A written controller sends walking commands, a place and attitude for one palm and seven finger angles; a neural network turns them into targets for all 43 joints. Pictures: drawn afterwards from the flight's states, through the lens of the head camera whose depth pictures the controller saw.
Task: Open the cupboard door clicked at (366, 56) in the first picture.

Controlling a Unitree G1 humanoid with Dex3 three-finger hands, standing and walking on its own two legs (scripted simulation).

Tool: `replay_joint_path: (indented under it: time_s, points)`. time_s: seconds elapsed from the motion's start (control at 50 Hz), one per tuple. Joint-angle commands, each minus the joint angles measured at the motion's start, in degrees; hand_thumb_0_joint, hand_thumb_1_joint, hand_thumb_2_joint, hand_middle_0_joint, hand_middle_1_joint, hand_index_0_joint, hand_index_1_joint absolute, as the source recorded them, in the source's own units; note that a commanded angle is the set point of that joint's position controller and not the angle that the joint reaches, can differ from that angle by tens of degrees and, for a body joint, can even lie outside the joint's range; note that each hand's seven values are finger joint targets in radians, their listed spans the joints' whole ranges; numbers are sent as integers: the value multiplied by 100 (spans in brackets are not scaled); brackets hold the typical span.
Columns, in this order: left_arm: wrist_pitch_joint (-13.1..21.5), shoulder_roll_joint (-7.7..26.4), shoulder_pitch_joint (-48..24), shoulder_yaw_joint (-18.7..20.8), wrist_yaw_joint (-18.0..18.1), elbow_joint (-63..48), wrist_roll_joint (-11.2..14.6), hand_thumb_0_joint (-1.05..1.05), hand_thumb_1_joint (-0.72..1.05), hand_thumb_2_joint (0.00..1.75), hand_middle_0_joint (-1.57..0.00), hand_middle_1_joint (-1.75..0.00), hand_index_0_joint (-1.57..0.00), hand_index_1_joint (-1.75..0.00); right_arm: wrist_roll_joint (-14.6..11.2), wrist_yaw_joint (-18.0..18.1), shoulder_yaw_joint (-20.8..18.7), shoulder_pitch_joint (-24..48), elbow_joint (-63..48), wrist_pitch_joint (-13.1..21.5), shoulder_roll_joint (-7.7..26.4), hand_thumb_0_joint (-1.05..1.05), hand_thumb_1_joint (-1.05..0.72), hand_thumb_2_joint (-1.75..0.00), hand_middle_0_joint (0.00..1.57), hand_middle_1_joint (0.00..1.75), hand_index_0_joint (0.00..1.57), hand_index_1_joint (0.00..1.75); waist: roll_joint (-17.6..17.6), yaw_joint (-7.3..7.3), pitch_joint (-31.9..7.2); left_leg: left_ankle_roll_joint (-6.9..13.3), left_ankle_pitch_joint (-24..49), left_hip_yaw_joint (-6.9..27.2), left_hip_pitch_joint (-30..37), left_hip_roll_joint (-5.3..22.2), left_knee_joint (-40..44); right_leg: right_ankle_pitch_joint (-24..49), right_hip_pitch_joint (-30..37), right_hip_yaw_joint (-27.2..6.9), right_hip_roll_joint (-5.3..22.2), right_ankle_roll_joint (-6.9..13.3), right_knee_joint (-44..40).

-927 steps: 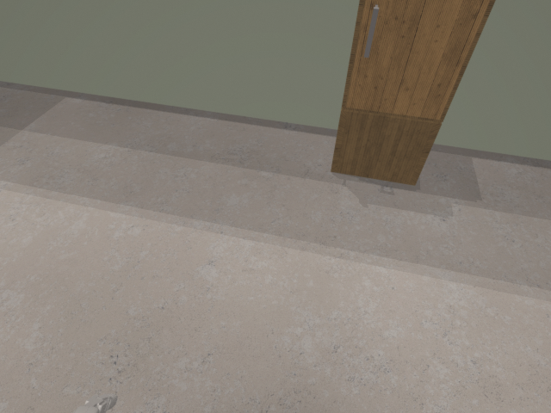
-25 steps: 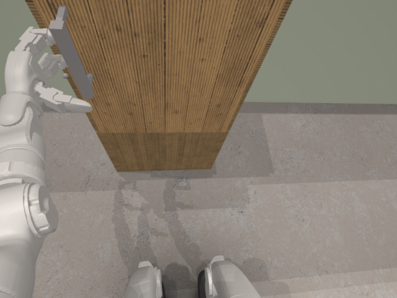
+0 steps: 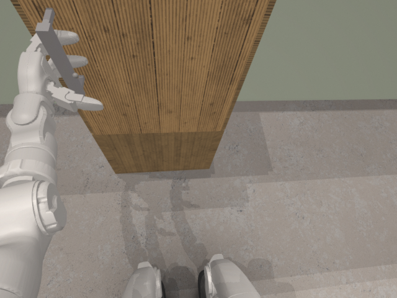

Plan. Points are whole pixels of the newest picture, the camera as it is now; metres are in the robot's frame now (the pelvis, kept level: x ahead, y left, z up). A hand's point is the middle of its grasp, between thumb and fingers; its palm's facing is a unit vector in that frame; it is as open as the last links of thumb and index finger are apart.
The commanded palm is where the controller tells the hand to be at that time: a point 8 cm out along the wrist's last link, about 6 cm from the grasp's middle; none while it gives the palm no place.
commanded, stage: slide the fingers in behind the handle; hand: left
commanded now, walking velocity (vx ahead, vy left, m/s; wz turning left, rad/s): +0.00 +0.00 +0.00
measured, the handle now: (66, 59) +0.57 +0.21 +0.07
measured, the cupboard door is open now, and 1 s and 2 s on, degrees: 0 0 26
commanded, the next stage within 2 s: close the thumb around the handle in 0.30 s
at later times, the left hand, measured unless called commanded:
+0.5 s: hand (74, 76) +0.53 +0.19 +0.08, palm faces -0.02 -1.00 -0.01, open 13.6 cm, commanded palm +0.51 +0.23 +0.07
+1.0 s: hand (73, 75) +0.53 +0.19 +0.08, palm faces -0.01 -1.00 -0.01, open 5.9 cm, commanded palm +0.51 +0.23 +0.07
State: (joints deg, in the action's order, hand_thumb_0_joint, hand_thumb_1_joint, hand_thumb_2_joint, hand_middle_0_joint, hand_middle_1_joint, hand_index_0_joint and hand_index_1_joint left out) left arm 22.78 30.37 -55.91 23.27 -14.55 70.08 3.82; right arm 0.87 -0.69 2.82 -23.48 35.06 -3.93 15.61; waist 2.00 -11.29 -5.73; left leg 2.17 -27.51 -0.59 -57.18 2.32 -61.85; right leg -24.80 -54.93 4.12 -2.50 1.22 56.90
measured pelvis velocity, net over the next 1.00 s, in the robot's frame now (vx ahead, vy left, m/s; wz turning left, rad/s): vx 0.00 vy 0.01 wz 0.00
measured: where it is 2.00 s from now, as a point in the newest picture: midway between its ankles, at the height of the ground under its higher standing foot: outside the picture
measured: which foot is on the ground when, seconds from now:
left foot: down 0.00-1.00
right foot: down 0.00-1.00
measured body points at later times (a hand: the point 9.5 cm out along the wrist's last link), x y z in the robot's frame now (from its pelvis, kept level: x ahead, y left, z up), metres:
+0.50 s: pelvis +0.00 +0.00 +0.00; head +0.14 +0.02 +0.42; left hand +0.52 +0.24 +0.08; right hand -0.01 -0.26 -0.11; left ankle +0.01 +0.09 -0.66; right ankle +0.02 -0.11 -0.66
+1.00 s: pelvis +0.00 +0.01 +0.00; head +0.15 +0.03 +0.43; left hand +0.52 +0.24 +0.08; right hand -0.01 -0.26 -0.11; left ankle +0.01 +0.09 -0.66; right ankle +0.02 -0.11 -0.66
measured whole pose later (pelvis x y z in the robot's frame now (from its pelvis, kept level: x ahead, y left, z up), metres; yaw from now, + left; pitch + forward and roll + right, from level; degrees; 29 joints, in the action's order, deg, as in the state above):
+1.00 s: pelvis +0.00 +0.01 +0.00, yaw +0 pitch +24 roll -4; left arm 22.6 29.9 -55.9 21.7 -14.0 69.2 4.4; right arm 1.2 -0.8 2.6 -23.6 35.8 -3.6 15.5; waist 2.4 -10.9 -6.0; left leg 2.6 -27.9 -0.5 -58.0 1.9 -62.2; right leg -25.0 -55.4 4.1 -2.2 0.7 56.8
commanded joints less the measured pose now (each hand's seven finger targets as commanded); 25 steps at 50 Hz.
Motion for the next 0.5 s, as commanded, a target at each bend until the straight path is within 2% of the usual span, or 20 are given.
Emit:
replay_joint_path:
  time_s: [0.0,0.04,0.06,0.08,0.1,0.12,0.16,0.18,0.2,0.24,0.28,0.3,0.32,0.36,0.38,0.4,0.44,0.46,0.48]
  points:
    - [378,1445,-2562,-38,40,-1230,-22,0,-50,30,-30,-120,-30,-120,7,94,-373,-1057,-221,57,1014,0,-90,-90,20,30,20,30,771,-70,-2810,-10,2110,392,2050,-109,585,1686,1040,-296,-75,-8,-569]
    - [401,1277,-2511,-84,-19,-1214,67,0,-50,30,-30,-120,-30,-120,12,90,-386,-1086,-200,78,1016,0,-90,-90,20,30,20,30,770,-72,-2867,-22,2262,448,2252,-89,572,1689,914,-240,-95,17,-538]
    - [350,1274,-2522,-57,-33,-1099,124,0,-50,30,-30,-120,-30,-120,7,91,-390,-1070,-166,76,1042,0,-90,-90,20,30,20,30,685,-126,-2818,-16,2148,424,2188,-82,559,1630,885,-252,-93,-13,-583]
    - [304,1341,-2603,-31,-58,-1015,163,0,-50,30,-30,-120,-30,-120,-1,108,-376,-1061,-141,79,1062,0,-90,-90,20,30,20,30,612,-164,-2686,-12,2024,426,2060,-75,571,1557,888,-259,-89,-21,-612]
    - [273,1493,-2653,91,-69,-1030,188,0,-50,30,-30,-120,-30,-120,-4,122,-378,-1083,-145,80,1081,0,-90,-90,20,30,20,30,531,-144,-2724,4,1958,405,1943,-84,568,1563,1005,-288,-89,-30,-619]
    - [281,1596,-2736,115,-72,-1138,173,0,-50,30,-30,-120,-30,-120,-14,134,-374,-1079,-165,81,1079,0,-90,-90,20,30,20,30,591,-118,-2779,5,1954,396,1920,-94,587,1592,1100,-307,-84,-28,-618]
    - [355,1501,-2880,29,-55,-1324,150,0,-50,30,-30,-120,-30,-120,10,133,-372,-1091,-154,110,1050,0,-90,-90,20,30,20,30,782,-116,-2999,-1,2145,425,2118,-91,554,1702,1039,-296,-82,-21,-565]
    - [364,1469,-2838,27,-38,-1265,127,0,-50,30,-30,-120,-30,-120,11,122,-381,-1105,-125,118,1043,0,-90,-90,20,30,20,30,737,-135,-2976,-2,2171,442,2154,-87,528,1693,975,-280,-93,-22,-568]
    - [365,1567,-2724,79,-24,-1203,83,0,-50,30,-30,-120,-30,-120,10,123,-375,-1109,-125,110,1053,0,-90,-90,20,30,20,30,701,-100,-2926,-3,2149,435,2086,-78,521,1664,983,-284,-90,-22,-560]
    - [385,1657,-2803,141,2,-1241,90,0,-50,30,-30,-120,-30,-120,17,131,-366,-1119,-119,109,1056,0,-90,-90,20,30,20,30,684,-125,-2881,12,2179,434,2040,-89,517,1723,1033,-287,-98,-13,-546]
    - [380,1514,-2748,27,-16,-1250,83,0,-50,30,-30,-120,-30,-120,12,117,-369,-1103,-126,108,1046,0,-90,-90,20,30,20,30,855,-102,-2939,-22,2236,450,2195,-78,542,1704,943,-263,-90,-8,-541]
    - [373,1402,-2696,-11,-28,-1301,123,0,-50,30,-30,-120,-30,-120,14,105,-384,-1101,-129,112,1046,0,-90,-90,20,30,20,30,802,-112,-2964,-24,2280,456,2287,-70,545,1714,913,-244,-99,-10,-560]
    - [387,1559,-2588,126,-22,-1363,125,0,-50,30,-30,-120,-30,-120,19,106,-395,-1098,-143,103,1070,0,-90,-90,20,30,20,30,859,-33,-3037,-40,2317,462,2333,-65,564,1703,947,-237,-97,0,-557]
    - [359,1471,-2580,34,-30,-1209,140,0,-50,30,-30,-120,-30,-120,5,110,-372,-1094,-133,85,1062,0,-90,-90,20,30,20,30,782,-94,-2910,-34,2321,469,2290,-62,568,1703,885,-230,-106,-1,-559]
    - [317,1308,-2680,-105,-27,-1119,138,0,-50,30,-30,-120,-30,-120,-2,103,-360,-1073,-120,87,1047,0,-90,-90,20,30,20,30,745,-164,-2669,-24,2130,470,2172,-62,580,1561,777,-224,-111,-12,-596]
    - [299,1400,-2771,-32,-11,-1114,139,0,-44,32,-30,-121,-30,-121,4,110,-367,-1091,-101,92,1061,0,-90,-90,20,30,20,30,631,-185,-2596,-10,2054,460,2061,-65,582,1548,849,-235,-107,-23,-611]
    - [311,1470,-2811,7,3,-1117,120,0,-33,37,-31,-122,-31,-122,6,125,-369,-1107,-131,99,1075,0,-90,-90,20,30,20,30,659,-187,-2621,7,2014,459,2048,-81,575,1507,840,-249,-111,-4,-612]
    - [321,1558,-2876,35,6,-1138,87,0,-28,40,-32,-122,-32,-122,14,132,-366,-1110,-99,101,1079,0,-90,-90,20,30,20,30,791,-167,-2767,-15,2101,484,2122,-71,564,1547,814,-242,-96,-5,-563]
    - [323,1582,-2814,75,20,-1095,66,0,-22,42,-32,-123,-32,-123,17,128,-373,-1135,-88,96,1074,0,-90,-90,20,30,20,30,725,-148,-2781,-23,2156,500,2163,-66,564,1558,815,-226,-101,-4,-555]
